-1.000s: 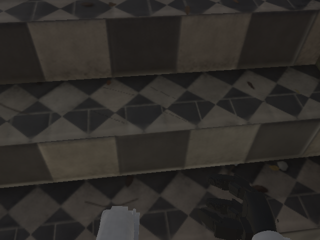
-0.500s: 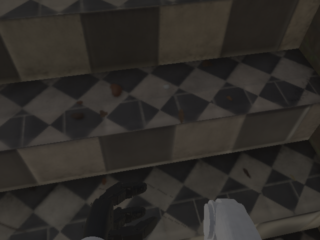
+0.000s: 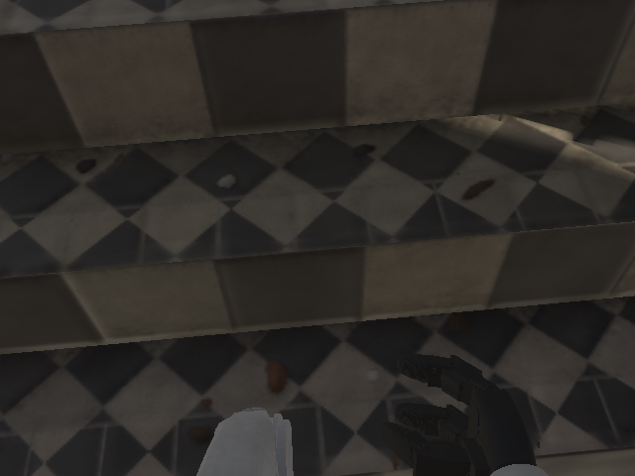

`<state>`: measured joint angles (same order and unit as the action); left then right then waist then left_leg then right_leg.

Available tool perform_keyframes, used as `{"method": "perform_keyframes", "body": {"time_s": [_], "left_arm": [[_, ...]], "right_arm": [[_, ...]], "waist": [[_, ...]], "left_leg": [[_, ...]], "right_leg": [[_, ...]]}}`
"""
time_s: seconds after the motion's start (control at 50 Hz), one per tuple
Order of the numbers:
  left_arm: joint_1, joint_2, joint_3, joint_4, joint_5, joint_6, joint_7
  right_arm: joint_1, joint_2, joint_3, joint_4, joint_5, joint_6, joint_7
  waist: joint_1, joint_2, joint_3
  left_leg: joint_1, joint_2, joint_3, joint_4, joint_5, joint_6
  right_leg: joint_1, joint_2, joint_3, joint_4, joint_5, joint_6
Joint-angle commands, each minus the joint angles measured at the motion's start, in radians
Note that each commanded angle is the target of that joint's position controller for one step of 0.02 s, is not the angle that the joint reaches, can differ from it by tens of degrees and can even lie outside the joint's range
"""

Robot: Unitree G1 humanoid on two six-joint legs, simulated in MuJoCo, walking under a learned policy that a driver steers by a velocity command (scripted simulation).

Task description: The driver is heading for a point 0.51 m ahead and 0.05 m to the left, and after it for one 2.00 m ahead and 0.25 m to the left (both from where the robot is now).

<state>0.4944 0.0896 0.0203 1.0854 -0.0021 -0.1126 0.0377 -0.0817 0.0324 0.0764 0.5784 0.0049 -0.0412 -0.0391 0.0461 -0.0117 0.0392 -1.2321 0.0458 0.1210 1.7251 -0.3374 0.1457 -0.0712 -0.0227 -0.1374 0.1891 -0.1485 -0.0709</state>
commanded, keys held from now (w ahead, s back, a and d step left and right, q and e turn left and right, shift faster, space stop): no key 0.46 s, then w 0.54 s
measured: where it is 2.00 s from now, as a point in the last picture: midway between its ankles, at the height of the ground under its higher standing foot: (325, 417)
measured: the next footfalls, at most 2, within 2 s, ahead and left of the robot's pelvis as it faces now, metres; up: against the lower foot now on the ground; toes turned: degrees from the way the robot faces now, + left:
left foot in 0.04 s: +0.20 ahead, +0.10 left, +0.20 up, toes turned +5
right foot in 0.54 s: +0.21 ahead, -0.11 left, +0.21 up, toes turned -6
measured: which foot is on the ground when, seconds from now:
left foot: up 0.00-0.02, down 0.04-0.56, up 0.58-1.00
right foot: down 0.00-0.06, up 0.08-0.52, down 0.54-1.00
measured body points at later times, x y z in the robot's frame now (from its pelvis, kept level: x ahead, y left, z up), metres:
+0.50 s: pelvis +0.11 +0.00 +0.15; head +0.12 +0.00 +0.60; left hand +0.19 +0.22 +0.02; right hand +0.17 -0.22 +0.01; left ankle +0.16 +0.09 -0.55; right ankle +0.18 -0.12 -0.52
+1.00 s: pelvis +0.25 +0.02 +0.20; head +0.27 +0.01 +0.65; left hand +0.17 +0.22 +0.06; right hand +0.53 -0.11 +0.15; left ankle +0.37 +0.13 -0.26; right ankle +0.17 -0.11 -0.55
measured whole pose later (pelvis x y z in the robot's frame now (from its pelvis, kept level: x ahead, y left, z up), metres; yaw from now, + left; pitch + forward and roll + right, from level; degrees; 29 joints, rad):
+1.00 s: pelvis +0.25 +0.02 +0.20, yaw +0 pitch +4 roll +2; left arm 0.53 0.08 0.04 1.05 0.01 -0.13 0.05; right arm -0.06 -0.02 0.04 0.58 0.00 -0.01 0.00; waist 0.06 -0.02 -0.04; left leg -1.29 0.13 0.10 1.91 -0.37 0.15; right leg 0.00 -0.08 -0.10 0.14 -0.20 -0.04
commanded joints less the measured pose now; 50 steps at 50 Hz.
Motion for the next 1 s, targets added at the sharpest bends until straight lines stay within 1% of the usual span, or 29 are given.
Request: {"method": "perform_keyframes", "body": {"time_s": [0.02,0.06,0.08,0.1,0.12,0.16,0.2,0.22,0.26,0.32,0.38,0.4,0.44,0.46,0.5,0.52,0.54,0.56,0.58,0.6,0.62,0.66,0.7,0.74,0.82,0.9,0.96,0.98,1.0], "left_arm": [[0.040,0.228,0.044,-0.098,-0.019,-0.027,0.017],[-0.003,0.274,0.064,-0.137,-0.047,-0.062,-0.027],[-0.017,0.224,0.060,-0.184,-0.057,-0.053,-0.060],[-0.097,0.203,0.072,-0.202,-0.018,-0.017,-0.085],[-0.130,0.097,0.068,-0.266,0.040,0.014,-0.086],[-0.156,0.011,0.040,-0.360,0.068,0.050,-0.040],[-0.065,-0.023,0.014,-0.338,0.057,0.064,-0.016],[-0.026,-0.035,0.007,-0.312,0.040,0.071,-0.015],[-0.011,-0.039,0.003,-0.285,0.026,0.082,-0.013],[-0.076,-0.003,0.010,-0.287,0.052,0.110,0.009],[-0.112,0.018,0.017,-0.296,0.048,0.123,0.014],[-0.149,0.009,0.012,-0.312,0.035,0.127,0.009],[-0.148,0.010,0.003,-0.296,-0.003,0.141,0.008],[-0.169,0.028,0.006,-0.257,-0.021,0.138,0.000],[-0.066,-0.014,-0.003,-0.204,0.003,0.130,0.000],[-0.023,-0.034,-0.010,-0.184,0.015,0.118,-0.002],[0.001,-0.006,-0.004,-0.174,0.028,0.100,-0.005],[0.049,0.048,0.000,-0.171,0.040,0.078,-0.005],[0.063,0.103,0.012,-0.164,0.049,0.075,0.001],[0.071,0.139,0.034,-0.165,0.043,0.079,0.009],[0.036,0.157,0.040,-0.171,0.040,0.073,0.011],[0.018,0.178,0.054,-0.148,0.025,0.055,0.018],[0.076,0.119,0.050,-0.090,0.023,0.025,0.021],[0.100,0.073,0.041,-0.068,0.013,-0.001,0.008],[0.091,0.083,0.039,-0.063,0.012,-0.041,0.000],[0.129,0.090,0.044,-0.052,0.039,-0.062,0.002],[0.103,0.092,0.042,-0.061,0.025,-0.028,0.022],[0.067,0.123,0.046,-0.081,-0.015,-0.018,0.029],[-0.007,0.119,0.042,-0.112,-0.020,-0.005,0.028]], "right_arm": [[0.212,-0.056,-0.025,0.053,0.020,0.007,-0.005],[0.428,-0.192,-0.075,0.118,-0.008,0.006,-0.010],[0.460,-0.239,-0.093,0.155,-0.030,0.023,-0.032],[0.410,-0.250,-0.112,0.151,-0.047,0.067,-0.052],[0.213,-0.300,-0.141,0.141,-0.038,0.076,-0.038],[0.121,-0.238,-0.136,0.237,-0.022,0.042,-0.014],[0.149,-0.112,-0.098,0.336,-0.033,0.019,-0.001],[0.169,-0.095,-0.089,0.364,-0.033,0.007,0.005],[0.217,-0.126,-0.096,0.396,-0.032,-0.020,0.013],[0.275,-0.184,-0.108,0.412,-0.019,-0.050,0.000],[0.285,-0.242,-0.131,0.396,-0.010,-0.046,-0.027],[0.251,-0.236,-0.129,0.373,-0.018,-0.040,-0.046],[0.219,-0.262,-0.139,0.342,-0.052,-0.016,-0.071],[0.328,-0.269,-0.148,0.347,-0.072,-0.015,-0.068],[0.363,-0.283,-0.155,0.374,-0.059,-0.019,-0.039],[0.388,-0.278,-0.154,0.392,-0.051,-0.014,-0.021],[0.423,-0.262,-0.156,0.400,-0.051,-0.018,-0.001],[0.446,-0.186,-0.134,0.398,-0.038,-0.019,0.016],[0.406,-0.184,-0.131,0.357,-0.004,-0.017,0.031],[0.361,-0.233,-0.147,0.354,-0.005,-0.019,0.039],[0.303,-0.240,-0.159,0.343,-0.024,-0.026,0.047],[0.187,-0.135,-0.128,0.244,-0.043,-0.048,0.070],[0.145,-0.075,-0.088,0.172,-0.047,-0.051,0.077],[0.201,-0.082,-0.084,0.159,-0.048,-0.050,0.072],[0.108,-0.096,-0.076,0.062,-0.038,-0.020,0.044],[-0.089,-0.074,-0.063,-0.065,-0.027,0.001,0.016],[-0.206,-0.076,-0.047,-0.152,-0.008,0.014,0.041],[-0.221,-0.064,-0.019,-0.157,0.018,0.016,0.051],[-0.110,-0.026,-0.010,-0.118,0.027,0.019,0.042]], "waist": [[-0.088,-0.163,-0.336],[-0.180,-0.205,-0.477],[-0.175,-0.015,-0.470],[-0.206,0.149,-0.432],[-0.105,0.138,-0.313],[0.014,0.028,-0.049],[0.085,-0.031,0.036],[0.089,-0.007,0.040],[0.080,0.022,0.027],[0.056,0.070,0.010],[0.026,0.126,-0.034],[0.027,0.167,-0.036],[0.014,0.192,-0.052],[-0.067,0.152,-0.107],[-0.043,0.144,-0.111],[-0.026,0.095,-0.086],[-0.025,0.018,-0.049],[-0.022,-0.110,-0.065],[-0.023,-0.313,-0.055],[0.023,-0.318,-0.025],[0.017,-0.230,0.001],[-0.010,-0.031,-0.003],[-0.013,0.023,0.009],[-0.025,0.031,-0.022],[-0.035,-0.011,0.008],[-0.002,-0.094,0.057],[0.001,-0.074,0.086],[0.016,-0.085,0.090],[-0.023,-0.108,0.036]], "left_leg": [[0.707,-0.101,0.134,-0.288,-0.098,0.014],[0.954,-0.094,-0.086,-0.642,-0.102,0.044],[1.039,0.118,-0.527,-0.861,-0.167,0.147],[0.891,0.214,-0.908,-1.277,-0.400,0.239],[0.742,0.229,-0.946,-1.364,-0.479,0.218],[0.533,0.220,-0.633,-1.197,-0.399,0.083],[0.464,0.148,-0.401,-1.101,-0.269,-0.016],[0.475,0.123,-0.325,-1.090,-0.192,-0.017],[0.547,0.117,-0.242,-1.102,-0.073,-0.009],[0.632,0.148,-0.231,-1.168,-0.029,0.013],[0.753,0.171,-0.249,-1.243,-0.027,0.071],[0.771,0.187,-0.275,-1.302,-0.061,0.062],[0.737,0.144,-0.233,-1.310,-0.086,0.057],[0.754,0.177,-0.256,-1.382,-0.064,0.073],[0.690,0.222,-0.320,-1.383,-0.222,0.082],[0.704,0.170,-0.299,-1.324,-0.283,0.071],[0.740,0.126,-0.256,-1.197,-0.235,0.054],[0.720,0.076,-0.189,-0.958,-0.057,0.016],[0.500,-0.009,-0.069,-0.814,-0.043,-0.038],[0.405,-0.022,-0.047,-0.555,-0.050,-0.061],[0.331,-0.027,-0.065,-0.244,-0.039,-0.082],[0.201,-0.013,-0.103,0.081,0.025,-0.083],[0.050,-0.021,-0.114,0.263,0.144,-0.049],[-0.003,-0.023,-0.124,0.367,0.199,-0.034],[-0.162,0.014,-0.143,0.494,0.169,-0.036],[-0.381,0.056,-0.126,0.667,-0.017,-0.020],[-0.170,0.112,-0.045,0.253,0.003,-0.014],[0.119,0.110,0.041,-0.112,-0.086,0.020],[0.461,0.070,0.079,-0.258,-0.106,0.046]], "right_leg": [[0.006,-0.204,0.034,0.061,1.685,-0.157],[0.054,-0.197,0.065,0.446,1.594,-0.104],[-0.232,-0.104,0.083,0.715,1.131,-0.040],[-0.320,0.047,0.155,1.146,0.166,-0.029],[-0.498,0.067,0.291,1.604,0.073,0.007],[-0.712,0.069,0.295,1.810,0.157,-0.018],[-0.758,0.092,0.318,1.774,0.166,-0.042],[-0.772,0.117,0.319,1.782,0.186,-0.045],[-0.816,0.134,0.313,1.727,0.237,-0.033],[-0.835,0.089,0.276,1.570,0.239,0.024],[-0.832,0.029,0.185,1.405,0.196,0.065],[-0.773,-0.051,0.186,1.175,0.132,0.076],[-0.555,-0.059,0.072,0.836,-0.051,0.053],[-0.409,-0.018,0.002,0.722,-0.203,0.035],[-0.189,-0.008,-0.024,0.616,-0.126,-0.020],[-0.167,0.031,-0.028,0.493,-0.209,-0.035],[-0.174,0.017,0.038,0.383,-0.281,-0.026],[-0.136,-0.115,0.252,0.271,-0.252,-0.037],[-0.056,-0.244,0.594,0.061,-0.516,-0.167],[-0.085,-0.335,0.794,-0.077,-0.680,-0.253],[-0.107,-0.343,0.785,-0.073,-0.606,-0.273],[-0.125,-0.273,0.570,-0.010,-0.483,-0.239],[-0.068,-0.220,0.460,0.065,-0.366,-0.212],[-0.035,-0.222,0.429,0.086,-0.309,-0.190],[-0.037,-0.280,0.413,0.024,-0.338,-0.202],[0.011,-0.314,0.363,-0.079,-0.329,-0.187],[-0.111,-0.246,0.237,-0.237,-0.227,-0.158],[-0.227,-0.220,0.155,-0.413,-0.045,-0.168],[-0.351,-0.189,0.070,-0.412,0.105,-0.189]]}}
Over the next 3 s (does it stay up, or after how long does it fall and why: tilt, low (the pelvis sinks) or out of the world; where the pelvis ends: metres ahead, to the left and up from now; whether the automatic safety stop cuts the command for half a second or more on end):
stays up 0.40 0.02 0.39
